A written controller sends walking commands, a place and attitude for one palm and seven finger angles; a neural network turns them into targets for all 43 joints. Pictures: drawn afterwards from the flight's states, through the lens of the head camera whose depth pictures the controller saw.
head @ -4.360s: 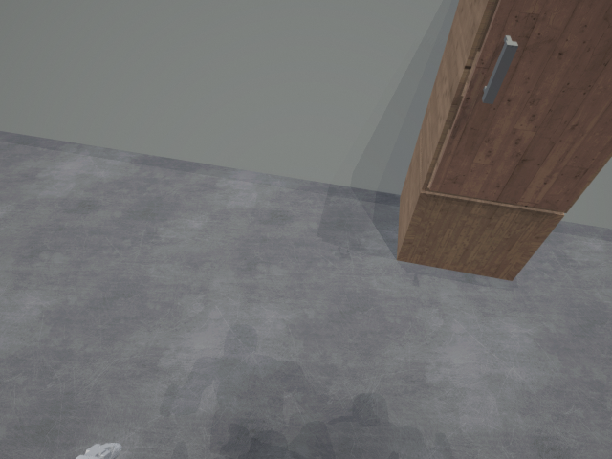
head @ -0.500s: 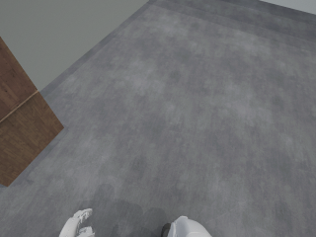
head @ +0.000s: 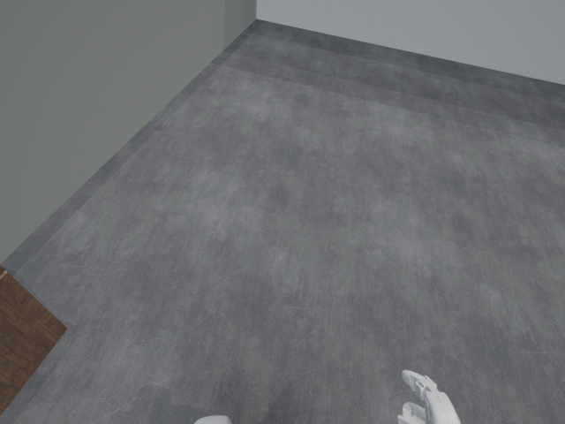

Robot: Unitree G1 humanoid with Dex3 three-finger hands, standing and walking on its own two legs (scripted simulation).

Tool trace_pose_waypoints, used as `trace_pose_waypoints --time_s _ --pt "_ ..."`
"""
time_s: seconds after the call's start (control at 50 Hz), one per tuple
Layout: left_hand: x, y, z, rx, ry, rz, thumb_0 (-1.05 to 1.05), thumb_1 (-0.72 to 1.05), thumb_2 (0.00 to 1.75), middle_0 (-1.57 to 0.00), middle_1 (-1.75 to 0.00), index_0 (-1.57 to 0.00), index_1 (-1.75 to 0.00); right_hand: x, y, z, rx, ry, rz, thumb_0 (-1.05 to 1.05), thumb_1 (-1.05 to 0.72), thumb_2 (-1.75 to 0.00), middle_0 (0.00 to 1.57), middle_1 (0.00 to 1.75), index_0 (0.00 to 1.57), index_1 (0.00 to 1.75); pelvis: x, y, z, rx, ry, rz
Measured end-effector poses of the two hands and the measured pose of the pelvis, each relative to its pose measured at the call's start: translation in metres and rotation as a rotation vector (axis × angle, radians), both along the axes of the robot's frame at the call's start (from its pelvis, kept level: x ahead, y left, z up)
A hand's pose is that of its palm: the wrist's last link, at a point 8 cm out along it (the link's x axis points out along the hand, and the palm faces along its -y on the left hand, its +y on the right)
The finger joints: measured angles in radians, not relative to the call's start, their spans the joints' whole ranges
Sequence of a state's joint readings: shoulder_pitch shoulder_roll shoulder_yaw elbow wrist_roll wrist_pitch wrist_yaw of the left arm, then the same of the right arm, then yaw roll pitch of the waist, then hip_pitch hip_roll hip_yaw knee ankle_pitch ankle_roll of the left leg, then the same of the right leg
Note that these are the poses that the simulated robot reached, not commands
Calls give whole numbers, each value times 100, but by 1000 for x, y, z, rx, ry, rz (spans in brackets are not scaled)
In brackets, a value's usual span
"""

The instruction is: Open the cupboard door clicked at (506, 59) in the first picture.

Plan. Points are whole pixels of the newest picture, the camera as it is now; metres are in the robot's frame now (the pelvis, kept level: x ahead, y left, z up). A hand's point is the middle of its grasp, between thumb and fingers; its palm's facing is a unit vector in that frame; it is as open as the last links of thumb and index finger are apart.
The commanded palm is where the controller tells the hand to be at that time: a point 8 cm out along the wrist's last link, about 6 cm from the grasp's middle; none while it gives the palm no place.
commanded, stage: walk to a spot facing it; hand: left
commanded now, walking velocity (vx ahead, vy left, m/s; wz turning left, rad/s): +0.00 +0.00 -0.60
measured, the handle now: out of the picture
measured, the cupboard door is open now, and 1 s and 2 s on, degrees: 0 0 0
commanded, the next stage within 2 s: turn to face it in 0.22 s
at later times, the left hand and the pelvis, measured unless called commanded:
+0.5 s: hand (244, 336) +0.28 +0.10 -0.14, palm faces -0.26 -0.93 -0.26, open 7.4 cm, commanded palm none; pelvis +0.09 -0.04 +0.00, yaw -13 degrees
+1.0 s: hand (170, 405) +0.16 +0.20 -0.16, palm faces +0.10 -0.96 -0.25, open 7.4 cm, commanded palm none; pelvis +0.10 -0.03 +0.01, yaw +3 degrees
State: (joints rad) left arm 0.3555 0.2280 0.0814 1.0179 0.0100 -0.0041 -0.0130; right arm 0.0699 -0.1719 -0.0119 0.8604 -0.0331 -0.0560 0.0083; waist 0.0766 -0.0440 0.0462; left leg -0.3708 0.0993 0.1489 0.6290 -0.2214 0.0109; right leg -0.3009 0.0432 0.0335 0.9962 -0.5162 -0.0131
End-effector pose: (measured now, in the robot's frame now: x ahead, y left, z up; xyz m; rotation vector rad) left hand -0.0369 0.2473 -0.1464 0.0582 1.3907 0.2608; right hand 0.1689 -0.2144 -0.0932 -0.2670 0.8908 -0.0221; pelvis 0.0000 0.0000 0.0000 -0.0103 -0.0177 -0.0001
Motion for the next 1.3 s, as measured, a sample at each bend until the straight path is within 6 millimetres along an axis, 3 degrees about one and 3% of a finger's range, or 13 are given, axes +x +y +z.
trace_pose_waypoints --time_s 0.12,0.22,0.38,0.48,0.58,0.66,0.72,0.82,0.92,1.02,1.12,1.22,1.3 --pt "84 16 12 -8 -40 -126 0 91 90 -20 -29 -20 -30 -53 -10 -5 -12 155 -177 1 -91 -89 20 30 21 30 27 9 13 -12 -4 -82" --pt "165 6 23 7 -118 -234 0 91 90 -20 -29 -20 -30 -111 -26 -17 -8 323 -335 1 -91 -89 20 30 21 30 46 6 15 -6 5 -147" --pt "287 -56 31 61 -260 -464 0 91 90 -20 -29 -20 -30 -180 -55 -51 60 498 -534 1 -91 -89 20 30 20 30 75 -27 -3 25 17 -243" --pt "316 -94 40 56 -329 -500 0 91 90 -20 -29 -20 -30 -179 -60 -56 86 560 -549 1 -91 -90 20 30 20 30 86 -41 0 21 11 -231" --pt "316 -117 42 2 -336 -471 0 90 90 -20 -29 -20 -30 -149 -53 -49 117 526 -501 1 -91 -90 20 30 20 30 97 -47 9 19 5 -185" --pt "302 -116 32 -41 -326 -395 0 90 90 -21 -30 -20 -30 -115 -47 -45 116 492 -435 1 -91 -90 20 30 20 30 100 -44 9 9 1 -134" --pt "283 -100 18 -57 -296 -318 0 90 90 -21 -30 -21 -30 -88 -46 -41 82 457 -376 1 -91 -89 20 30 20 30 101 -38 4 -4 4 -88" --pt "241 -55 -6 -36 -199 -187 0 90 90 -21 -30 -21 -30 -51 -51 -36 -3 388 -296 1 -92 -89 20 30 20 30 103 -24 -6 -13 22 -32" --pt "204 -19 6 28 -109 -119 0 91 90 -20 -29 -20 -30 -29 -57 -20 -46 354 -242 1 -92 -89 20 30 20 30 102 -22 7 -16 36 7" --pt "182 -4 23 79 -99 -59 0 91 90 -20 -29 -20 -30 -9 -66 -12 -58 334 -175 1 -91 -89 20 30 21 30 100 -28 16 -24 37 60" --pt "176 -14 34 111 -144 -17 0 91 90 -20 -29 -20 -30 10 -82 -15 -51 314 -113 1 -91 -89 20 30 21 30 95 -45 15 -20 29 121" --pt "171 -44 39 140 -225 19 0 91 90 -20 -29 -20 -30 32 -105 -31 -29 291 -48 1 -91 -89 20 30 21 30 89 -72 6 3 27 191" --pt "147 -69 44 147 -234 67 0 90 90 -20 -29 -20 -30 51 -117 -35 -27 283 12 1 -91 -89 20 30 20 30 84 -86 6 18 14 251"
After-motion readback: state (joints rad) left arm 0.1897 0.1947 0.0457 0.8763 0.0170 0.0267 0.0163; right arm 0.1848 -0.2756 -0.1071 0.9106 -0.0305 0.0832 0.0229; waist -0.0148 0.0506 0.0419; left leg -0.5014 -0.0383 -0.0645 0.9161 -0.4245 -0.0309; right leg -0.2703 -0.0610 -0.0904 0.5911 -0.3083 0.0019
